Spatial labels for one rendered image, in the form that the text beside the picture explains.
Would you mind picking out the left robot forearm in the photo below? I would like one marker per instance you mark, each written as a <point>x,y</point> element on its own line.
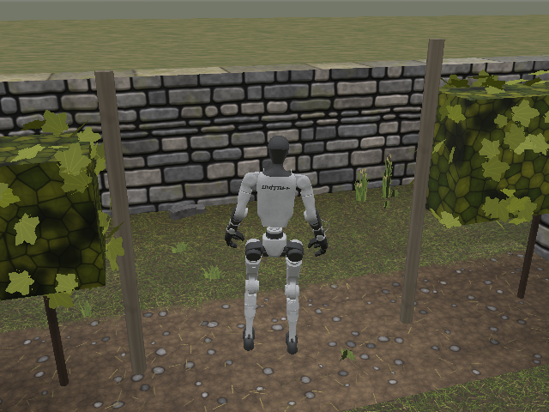
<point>233,223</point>

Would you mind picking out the robot left upper arm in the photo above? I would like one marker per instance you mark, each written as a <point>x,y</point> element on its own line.
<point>249,180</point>

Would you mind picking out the robot right hand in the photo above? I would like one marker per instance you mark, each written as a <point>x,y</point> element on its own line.
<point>316,243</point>

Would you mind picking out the robot foot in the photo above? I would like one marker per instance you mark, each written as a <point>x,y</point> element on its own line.
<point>249,342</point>
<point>291,346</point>

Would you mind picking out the robot left foot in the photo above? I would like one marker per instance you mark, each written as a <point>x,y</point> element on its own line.
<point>249,342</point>

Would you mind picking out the right robot forearm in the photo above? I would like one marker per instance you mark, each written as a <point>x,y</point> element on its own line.
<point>317,228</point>

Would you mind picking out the robot right upper arm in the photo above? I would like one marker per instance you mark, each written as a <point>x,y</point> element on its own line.
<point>303,183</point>

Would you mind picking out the robot right foot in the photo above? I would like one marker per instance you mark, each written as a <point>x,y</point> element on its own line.
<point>291,346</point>

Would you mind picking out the robot left hand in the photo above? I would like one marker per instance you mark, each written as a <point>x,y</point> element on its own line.
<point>237,236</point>

